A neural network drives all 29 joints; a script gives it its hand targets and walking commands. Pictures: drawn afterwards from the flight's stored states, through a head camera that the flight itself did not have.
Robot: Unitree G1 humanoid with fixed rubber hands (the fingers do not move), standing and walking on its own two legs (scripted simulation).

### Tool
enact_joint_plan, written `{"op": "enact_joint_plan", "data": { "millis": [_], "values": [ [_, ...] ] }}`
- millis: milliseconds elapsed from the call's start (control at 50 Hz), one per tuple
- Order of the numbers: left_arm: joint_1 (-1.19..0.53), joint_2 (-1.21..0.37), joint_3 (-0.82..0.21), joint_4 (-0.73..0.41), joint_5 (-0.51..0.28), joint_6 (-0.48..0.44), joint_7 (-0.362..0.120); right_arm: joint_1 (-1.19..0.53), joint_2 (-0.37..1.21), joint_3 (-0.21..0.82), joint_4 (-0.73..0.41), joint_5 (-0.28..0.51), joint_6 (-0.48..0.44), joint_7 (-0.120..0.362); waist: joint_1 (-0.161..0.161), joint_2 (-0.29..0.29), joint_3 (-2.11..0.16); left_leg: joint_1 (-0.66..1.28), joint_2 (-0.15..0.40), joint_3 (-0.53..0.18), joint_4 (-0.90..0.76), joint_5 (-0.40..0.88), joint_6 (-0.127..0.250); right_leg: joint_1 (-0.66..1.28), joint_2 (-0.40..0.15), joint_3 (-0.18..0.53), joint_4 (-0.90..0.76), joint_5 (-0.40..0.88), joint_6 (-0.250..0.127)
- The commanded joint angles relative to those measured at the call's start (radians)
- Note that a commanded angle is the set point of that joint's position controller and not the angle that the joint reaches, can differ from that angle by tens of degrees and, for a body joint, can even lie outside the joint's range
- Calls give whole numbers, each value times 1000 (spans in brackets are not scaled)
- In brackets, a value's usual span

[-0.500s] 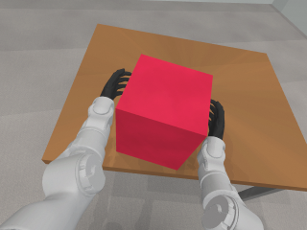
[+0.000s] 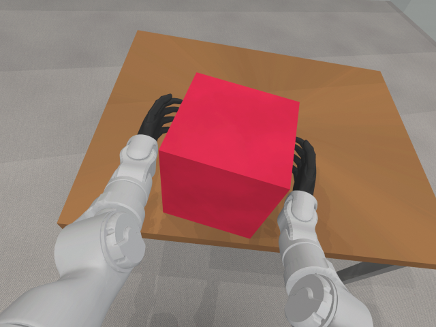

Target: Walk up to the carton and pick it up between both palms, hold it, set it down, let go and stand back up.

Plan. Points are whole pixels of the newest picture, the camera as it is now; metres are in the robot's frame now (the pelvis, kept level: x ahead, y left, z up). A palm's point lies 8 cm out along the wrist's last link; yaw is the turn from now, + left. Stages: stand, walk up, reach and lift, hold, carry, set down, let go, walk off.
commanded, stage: set down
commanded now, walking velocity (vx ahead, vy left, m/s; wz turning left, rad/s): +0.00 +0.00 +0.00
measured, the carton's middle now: (225, 162) +0.44 -0.05 -0.01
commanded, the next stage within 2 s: none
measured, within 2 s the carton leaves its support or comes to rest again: neither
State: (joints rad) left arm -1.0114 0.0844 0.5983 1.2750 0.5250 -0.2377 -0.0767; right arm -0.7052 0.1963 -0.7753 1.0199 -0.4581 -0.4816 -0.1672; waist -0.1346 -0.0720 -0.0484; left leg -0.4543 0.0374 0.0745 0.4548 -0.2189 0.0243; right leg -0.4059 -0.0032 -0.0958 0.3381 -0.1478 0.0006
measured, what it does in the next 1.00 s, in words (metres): shifts its weight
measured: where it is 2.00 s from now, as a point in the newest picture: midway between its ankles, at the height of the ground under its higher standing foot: outside the picture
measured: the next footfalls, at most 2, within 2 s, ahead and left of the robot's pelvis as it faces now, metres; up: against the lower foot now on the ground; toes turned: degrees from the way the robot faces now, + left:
none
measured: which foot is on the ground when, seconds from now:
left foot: down 0.00-1.00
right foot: down 0.00-1.00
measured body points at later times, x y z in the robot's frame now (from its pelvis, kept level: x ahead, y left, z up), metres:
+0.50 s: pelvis -0.01 +0.02 -0.03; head +0.07 +0.06 +0.41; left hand +0.48 +0.13 +0.04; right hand +0.39 -0.20 +0.02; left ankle -0.01 +0.11 -0.74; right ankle +0.00 -0.12 -0.74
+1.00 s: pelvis -0.05 +0.01 -0.04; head +0.01 +0.04 +0.41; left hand +0.44 +0.13 +0.03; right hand +0.34 -0.23 +0.03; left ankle -0.01 +0.11 -0.74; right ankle +0.00 -0.12 -0.74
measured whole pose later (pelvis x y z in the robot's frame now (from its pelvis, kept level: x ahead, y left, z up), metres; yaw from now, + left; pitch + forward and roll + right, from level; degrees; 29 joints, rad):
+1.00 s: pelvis -0.05 +0.01 -0.04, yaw -3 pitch +19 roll -2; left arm -1.09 0.31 -0.24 1.66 -0.35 -0.39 -0.07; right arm -0.86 -0.11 -0.09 1.30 0.24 -0.30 -0.19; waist -0.18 0.00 -0.23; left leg -0.82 0.00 0.00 0.77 -0.29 0.03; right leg -0.81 -0.01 -0.03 0.69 -0.22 0.02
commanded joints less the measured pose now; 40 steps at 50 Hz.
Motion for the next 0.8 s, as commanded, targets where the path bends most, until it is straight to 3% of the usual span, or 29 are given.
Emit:
{"op": "enact_joint_plan", "data": {
  "millis": [0,20,60,120,160,200,260,280,320,380,420,500,540,580,600,620,720,740,780],
  "values": [
    [-266,-49,-153,34,-52,-8,-4,-294,44,198,169,7,50,33,-3,180,-327,168,-14,-19,0,189,-48,88,13,12,33,232,2],
    [-277,5,-181,19,-92,-13,20,-301,-17,206,187,35,43,14,-15,176,-355,158,-15,-19,14,198,-51,73,19,14,45,250,2],
    [-297,55,-250,24,-190,-18,49,-324,-53,295,182,136,38,-14,-6,176,-425,140,-17,-20,51,221,-52,62,26,31,68,294,5],
    [-374,165,-359,63,-355,-38,89,-388,-166,358,187,281,38,-60,-35,191,-573,27,-29,-34,107,203,-63,77,32,57,134,375,8],
    [-409,211,-397,130,-433,-69,89,-432,-177,409,177,329,38,-71,-25,143,-640,-61,-34,-38,137,156,-53,89,20,74,182,391,25],
    [-432,222,-441,182,-499,-103,90,-466,-185,453,175,379,33,-75,-13,136,-710,-88,-34,-42,173,185,-58,67,13,77,224,432,28],
    [-449,230,-477,232,-535,-134,80,-474,-227,513,215,453,19,-75,-8,128,-761,-43,-38,-62,241,314,-72,30,25,74,271,539,30],
    [-465,242,-493,218,-542,-139,81,-491,-275,512,243,475,8,-74,-17,166,-788,-3,-36,-71,257,361,-90,8,38,62,280,550,24],
    [-471,261,-505,285,-553,-141,79,-512,-310,544,280,517,0,-69,0,184,-775,45,-32,-81,290,443,-105,-74,49,50,290,538,17],
    [-483,239,-554,272,-563,-145,77,-518,-362,554,356,565,-28,-63,-19,262,-778,145,-29,-100,326,569,-144,-191,70,23,281,496,0],
    [-462,230,-591,306,-588,-139,74,-509,-376,573,400,598,-37,-54,-22,290,-707,160,-22,-101,336,609,-155,-278,71,9,251,401,-16],
    [-458,246,-654,322,-647,-150,51,-506,-413,606,448,646,-32,-49,-42,257,-651,148,-31,-116,321,475,-143,-276,64,10,244,312,-18],
    [-431,255,-689,322,-685,-166,43,-504,-411,655,419,680,-32,-42,-30,233,-653,113,-36,-119,315,403,-127,-263,58,17,255,275,-20],
    [-487,269,-736,337,-727,-172,36,-548,-440,632,441,680,-7,-38,-66,246,-607,64,-35,-122,289,287,-118,-323,53,6,250,155,-26],
    [-513,288,-763,341,-768,-179,34,-591,-458,641,408,694,9,-30,-59,234,-603,33,-32,-123,282,220,-109,-333,49,6,262,93,-30],
    [-540,290,-790,311,-794,-191,39,-608,-477,628,389,700,14,-22,-76,252,-622,45,-24,-130,263,176,-109,-352,53,-9,268,54,-30],
    [-506,299,-860,267,-870,-217,36,-579,-451,675,264,724,67,1,-66,257,-678,-8,-24,-116,210,7,-73,-313,40,-4,297,-37,-20],
    [-529,310,-874,301,-877,-212,29,-598,-456,668,265,720,89,2,-68,256,-662,-52,-32,-111,210,-57,-66,-316,32,5,296,-85,-20],
    [-502,319,-870,315,-875,-197,24,-566,-442,683,265,721,128,3,-46,249,-622,-91,-30,-111,178,-132,-51,-283,26,10,301,-131,-19]
  ]
}}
